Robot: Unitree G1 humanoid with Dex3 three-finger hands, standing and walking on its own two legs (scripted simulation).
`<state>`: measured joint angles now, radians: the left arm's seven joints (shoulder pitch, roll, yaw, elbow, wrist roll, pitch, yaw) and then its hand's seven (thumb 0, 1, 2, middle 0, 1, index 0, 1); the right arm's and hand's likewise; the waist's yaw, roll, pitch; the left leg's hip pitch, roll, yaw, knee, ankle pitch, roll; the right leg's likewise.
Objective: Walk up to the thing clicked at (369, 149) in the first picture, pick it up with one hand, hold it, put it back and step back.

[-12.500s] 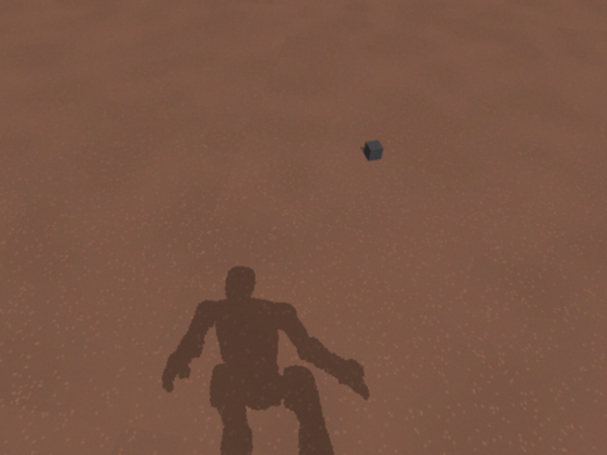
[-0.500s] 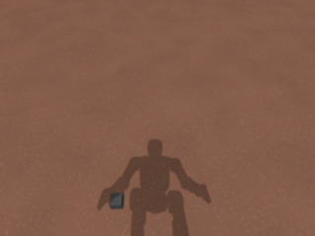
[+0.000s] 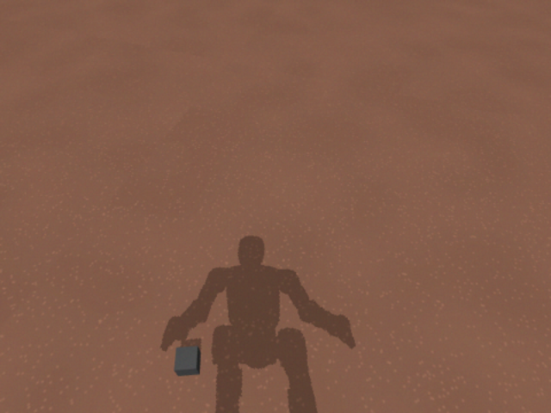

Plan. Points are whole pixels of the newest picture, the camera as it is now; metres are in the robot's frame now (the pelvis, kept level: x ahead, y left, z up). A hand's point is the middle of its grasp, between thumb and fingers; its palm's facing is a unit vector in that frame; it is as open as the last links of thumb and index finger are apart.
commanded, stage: walk up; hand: left
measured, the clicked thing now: (188, 361) +0.39 +0.28 -0.73
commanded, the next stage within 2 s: none
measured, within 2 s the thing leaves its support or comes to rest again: neither
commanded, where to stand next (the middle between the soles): +0.03 +0.01 m, yaw +4 degrees
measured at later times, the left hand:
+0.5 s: hand out of the picture +0.07 +0.28 -0.15, palm faces -0.05 -0.89 -0.45, open 7.4 cm
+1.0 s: hand out of the picture -0.07 +0.30 -0.15, palm faces +0.04 -0.92 -0.39, open 7.4 cm
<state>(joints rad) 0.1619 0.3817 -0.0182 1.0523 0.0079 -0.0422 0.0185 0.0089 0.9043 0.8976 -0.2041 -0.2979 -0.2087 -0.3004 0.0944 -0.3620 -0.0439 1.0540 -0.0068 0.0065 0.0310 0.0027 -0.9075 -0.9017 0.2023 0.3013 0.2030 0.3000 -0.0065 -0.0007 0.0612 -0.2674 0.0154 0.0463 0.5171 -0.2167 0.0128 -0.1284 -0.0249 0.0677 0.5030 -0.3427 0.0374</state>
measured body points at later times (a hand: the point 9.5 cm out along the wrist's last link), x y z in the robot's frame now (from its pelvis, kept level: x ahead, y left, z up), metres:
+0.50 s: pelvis -0.05 -0.01 -0.01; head +0.03 -0.02 +0.43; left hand +0.07 +0.32 -0.12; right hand +0.07 -0.32 -0.14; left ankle +0.04 +0.11 -0.73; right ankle -0.05 -0.14 -0.72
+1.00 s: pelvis -0.10 +0.02 -0.01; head -0.10 +0.03 +0.44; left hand -0.08 +0.35 -0.13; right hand -0.05 -0.30 -0.12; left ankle -0.13 +0.14 -0.74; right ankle -0.09 -0.11 -0.70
